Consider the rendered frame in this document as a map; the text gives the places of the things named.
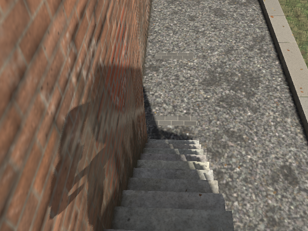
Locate stairs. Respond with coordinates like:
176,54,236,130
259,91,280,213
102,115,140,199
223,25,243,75
103,139,235,231

